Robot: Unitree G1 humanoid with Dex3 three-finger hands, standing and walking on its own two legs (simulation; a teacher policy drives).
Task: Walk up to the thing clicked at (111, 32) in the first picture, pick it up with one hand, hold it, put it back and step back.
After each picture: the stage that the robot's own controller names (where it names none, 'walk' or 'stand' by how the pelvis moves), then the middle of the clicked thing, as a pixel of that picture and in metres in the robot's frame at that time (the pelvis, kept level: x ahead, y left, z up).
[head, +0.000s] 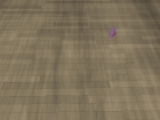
stand; (112, 32) +1.57 -0.36 -0.72
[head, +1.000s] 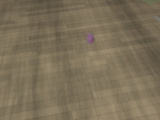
walk; (90, 38) +1.48 +0.02 -0.70
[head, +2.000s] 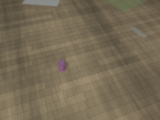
walk; (61, 65) +0.95 +0.24 -0.71
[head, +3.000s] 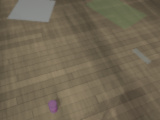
walk; (53, 106) +0.54 +0.21 -0.70
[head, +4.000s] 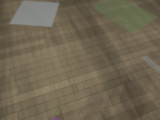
stand; out of the picture +0.38 +0.21 -0.70
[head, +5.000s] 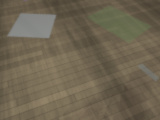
stand; out of the picture +0.36 +0.21 -0.72
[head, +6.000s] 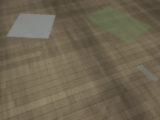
stand; out of the picture +0.35 +0.22 -0.73
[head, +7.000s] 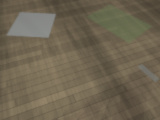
stand; out of the picture +0.34 +0.22 -0.73
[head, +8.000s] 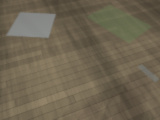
go down; out of the picture +0.34 +0.22 -0.73
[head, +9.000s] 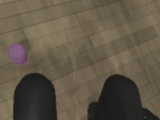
go down; (17, 55) +0.44 +0.25 -0.30
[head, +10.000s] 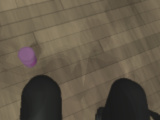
approach; (28, 57) +0.43 +0.24 -0.30
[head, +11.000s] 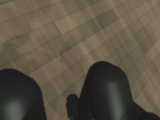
close in; out of the picture +0.41 +0.28 -0.22
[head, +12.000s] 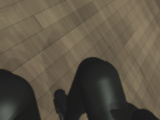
close; out of the picture +0.41 +0.29 -0.22
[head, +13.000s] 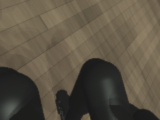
lift; out of the picture +0.39 +0.28 -0.23
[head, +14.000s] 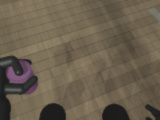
lift; (23, 78) +0.33 +0.20 -0.02
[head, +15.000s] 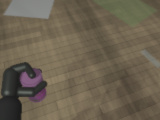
hold; (34, 85) +0.33 +0.18 +0.00
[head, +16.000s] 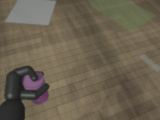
hold; (36, 88) +0.32 +0.17 +0.00
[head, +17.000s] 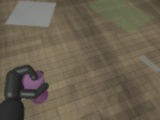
hold; (36, 87) +0.33 +0.17 +0.00
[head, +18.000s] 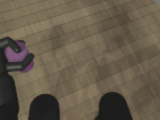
crouch; (20, 58) +0.41 +0.21 -0.08
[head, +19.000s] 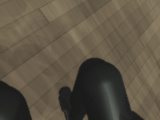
lower; out of the picture +0.43 +0.30 -0.23
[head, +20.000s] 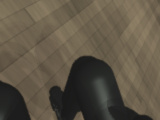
lower; out of the picture +0.43 +0.30 -0.23
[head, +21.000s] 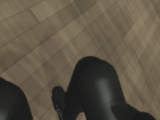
lower; out of the picture +0.43 +0.30 -0.22
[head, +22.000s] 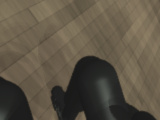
lower; out of the picture +0.43 +0.30 -0.23
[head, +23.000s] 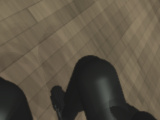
loosen; out of the picture +0.43 +0.30 -0.22
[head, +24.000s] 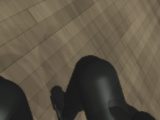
withdraw; out of the picture +0.42 +0.30 -0.23
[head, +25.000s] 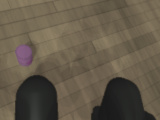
walk; (24, 56) +0.45 +0.24 -0.29
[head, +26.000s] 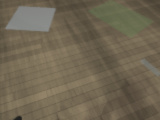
stand; out of the picture +0.38 +0.19 -0.65
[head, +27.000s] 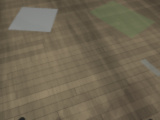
stand; out of the picture +0.40 +0.20 -0.67
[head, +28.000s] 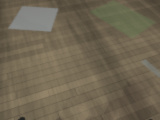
stand; out of the picture +0.39 +0.20 -0.67
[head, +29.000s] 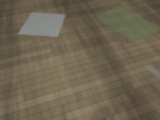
stand; out of the picture +0.41 +0.19 -0.72
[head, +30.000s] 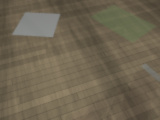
stand; out of the picture +0.38 +0.21 -0.73
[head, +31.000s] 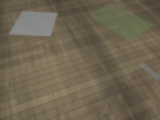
walk; out of the picture +0.37 +0.21 -0.73
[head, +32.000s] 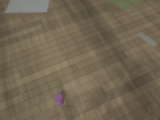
walk; (59, 99) +0.51 +0.23 -0.70
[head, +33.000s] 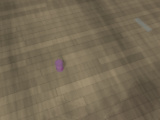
walk; (59, 65) +0.79 +0.18 -0.70
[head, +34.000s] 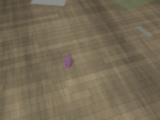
stand; (68, 62) +1.01 +0.20 -0.71
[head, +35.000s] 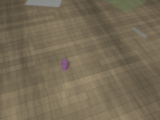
stand; (64, 65) +0.99 +0.19 -0.73
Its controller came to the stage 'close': yes
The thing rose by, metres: 0.71
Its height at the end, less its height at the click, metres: +0.00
